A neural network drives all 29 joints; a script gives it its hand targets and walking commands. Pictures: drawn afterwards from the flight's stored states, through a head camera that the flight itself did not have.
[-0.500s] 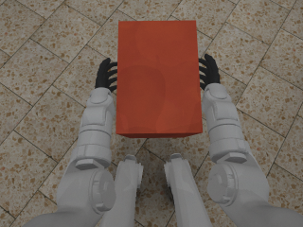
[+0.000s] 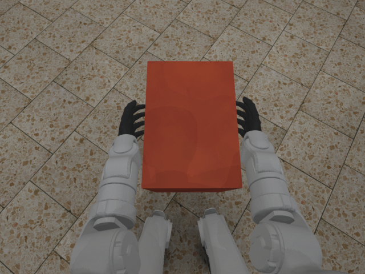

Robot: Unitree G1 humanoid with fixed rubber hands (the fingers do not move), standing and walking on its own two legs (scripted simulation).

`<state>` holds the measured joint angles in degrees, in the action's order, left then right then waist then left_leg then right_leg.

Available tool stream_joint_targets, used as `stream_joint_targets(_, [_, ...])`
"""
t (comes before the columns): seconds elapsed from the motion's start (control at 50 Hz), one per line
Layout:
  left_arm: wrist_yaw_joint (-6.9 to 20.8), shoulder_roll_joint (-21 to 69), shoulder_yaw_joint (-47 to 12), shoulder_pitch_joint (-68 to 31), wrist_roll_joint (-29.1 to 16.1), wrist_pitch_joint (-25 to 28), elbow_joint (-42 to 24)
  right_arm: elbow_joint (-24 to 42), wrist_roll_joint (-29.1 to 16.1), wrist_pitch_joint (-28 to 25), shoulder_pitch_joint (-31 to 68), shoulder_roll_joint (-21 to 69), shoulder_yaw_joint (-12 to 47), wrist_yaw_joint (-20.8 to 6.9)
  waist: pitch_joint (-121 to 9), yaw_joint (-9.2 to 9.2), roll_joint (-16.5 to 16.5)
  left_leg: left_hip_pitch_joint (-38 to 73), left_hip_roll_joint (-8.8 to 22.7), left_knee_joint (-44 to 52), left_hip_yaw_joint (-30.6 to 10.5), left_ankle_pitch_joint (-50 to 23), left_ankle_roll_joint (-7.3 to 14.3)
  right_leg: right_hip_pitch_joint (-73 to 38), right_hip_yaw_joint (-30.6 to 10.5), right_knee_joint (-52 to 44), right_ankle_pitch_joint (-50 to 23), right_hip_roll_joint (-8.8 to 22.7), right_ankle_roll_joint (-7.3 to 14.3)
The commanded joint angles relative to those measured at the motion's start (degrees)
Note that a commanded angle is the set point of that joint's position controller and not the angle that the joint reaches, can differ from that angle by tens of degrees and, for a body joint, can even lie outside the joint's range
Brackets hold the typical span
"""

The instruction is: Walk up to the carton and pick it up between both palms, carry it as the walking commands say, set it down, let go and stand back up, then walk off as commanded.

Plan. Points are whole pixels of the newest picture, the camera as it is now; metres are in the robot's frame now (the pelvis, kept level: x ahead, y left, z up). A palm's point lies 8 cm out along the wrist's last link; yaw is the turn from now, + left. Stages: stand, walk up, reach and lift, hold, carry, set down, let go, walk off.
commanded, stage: reach and lift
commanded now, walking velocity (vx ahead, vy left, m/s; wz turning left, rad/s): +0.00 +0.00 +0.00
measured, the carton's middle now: (188, 136) +0.43 -0.01 -0.12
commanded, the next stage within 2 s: none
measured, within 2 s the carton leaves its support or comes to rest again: neither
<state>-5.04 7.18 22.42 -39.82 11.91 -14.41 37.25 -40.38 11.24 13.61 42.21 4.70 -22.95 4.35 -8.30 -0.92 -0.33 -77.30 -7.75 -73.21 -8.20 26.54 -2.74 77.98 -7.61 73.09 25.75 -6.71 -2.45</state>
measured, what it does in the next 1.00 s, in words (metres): rises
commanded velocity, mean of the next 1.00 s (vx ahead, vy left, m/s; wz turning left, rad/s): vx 0.00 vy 0.00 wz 0.00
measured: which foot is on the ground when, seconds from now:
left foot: down 0.00-1.00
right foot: down 0.00-1.00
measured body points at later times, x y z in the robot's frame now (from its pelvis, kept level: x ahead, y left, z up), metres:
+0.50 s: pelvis +0.02 +0.00 +0.06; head +0.16 +0.00 +0.49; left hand +0.40 +0.13 +0.01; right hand +0.40 -0.15 +0.01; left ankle +0.06 +0.13 -0.60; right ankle +0.07 -0.13 -0.60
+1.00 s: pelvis +0.04 +0.00 +0.11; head +0.11 +0.00 +0.56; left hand +0.38 +0.13 +0.08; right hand +0.38 -0.14 +0.08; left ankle +0.06 +0.13 -0.60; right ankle +0.07 -0.13 -0.60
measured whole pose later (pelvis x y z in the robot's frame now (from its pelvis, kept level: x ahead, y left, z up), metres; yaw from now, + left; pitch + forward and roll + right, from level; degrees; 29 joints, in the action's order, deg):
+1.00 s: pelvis +0.04 +0.00 +0.11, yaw -1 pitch +12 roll +0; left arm -3.3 11.1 18.9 -22.7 14.4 -19.3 29.8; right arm -32.4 14.1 18.1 24.7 9.4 -20.4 2.6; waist -3.6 0.2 0.0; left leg -33.6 -4.8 -38.1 -9.0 16.2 -0.9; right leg 34.4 -9.5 38.1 15.5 -4.3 -1.2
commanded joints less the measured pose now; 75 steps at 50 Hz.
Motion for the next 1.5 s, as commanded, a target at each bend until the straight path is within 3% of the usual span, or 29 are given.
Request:
stream_joint_targets(0.0, [10.93,59.79,-32.23,-34.36,-5.25,1.93,1.14,-3.60,-5.08,-0.37,28.92,62.74,31.38,-12.32,-42.22,-0.20,0.42,23.49,-2.66,9.87,6.89,-14.88,0.46,-28.42,6.70,-9.49,-15.99,-2.67,0.45])
stream_joint_targets(0.42, [12.04,61.03,-34.15,-24.23,-4.14,2.02,-0.80,-1.40,-3.96,-0.83,19.40,64.12,33.67,-13.35,-34.30,0.44,0.58,37.26,-0.59,22.65,5.14,-19.12,1.35,-41.26,4.35,-22.48,-19.52,-1.17,1.22])
stream_joint_targets(0.78, [13.74,61.42,-35.95,-16.06,-3.82,-1.02,-3.28,1.39,-3.32,1.80,11.55,64.07,34.57,-14.54,-26.86,0.98,0.62,51.49,1.17,34.06,4.08,-25.09,1.70,-51.93,3.17,-33.92,-24.02,0.07,1.72])
stream_joint_targets(1.2, [15.02,62.41,-37.12,-9.03,-5.94,-9.82,-7.55,8.88,-5.04,10.75,6.17,63.86,37.81,-15.48,-15.16,1.09,0.52,65.42,1.89,46.21,3.22,-25.47,1.77,-66.93,3.12,-45.76,-24.62,1.11,2.32])
stream_joint_targets(1.48, [15.60,61.41,-39.60,-11.07,-9.86,-18.16,-12.58,13.44,-8.80,19.73,7.22,64.79,39.89,-15.56,-8.68,1.26,0.39,71.05,2.92,50.25,3.22,-23.07,2.10,-73.12,3.05,-49.82,-22.96,1.71,1.98])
